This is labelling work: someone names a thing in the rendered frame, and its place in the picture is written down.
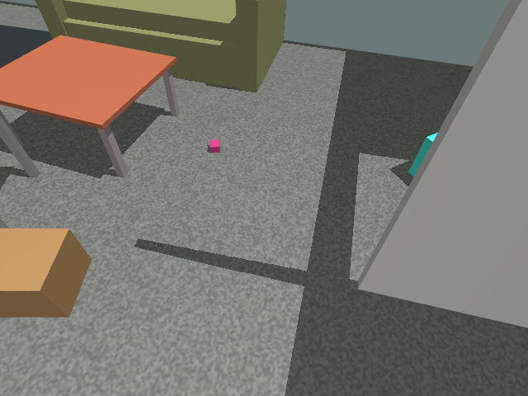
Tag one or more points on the sofa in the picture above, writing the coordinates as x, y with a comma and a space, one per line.
226, 42

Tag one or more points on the coffee table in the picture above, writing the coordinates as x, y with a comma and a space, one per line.
85, 82

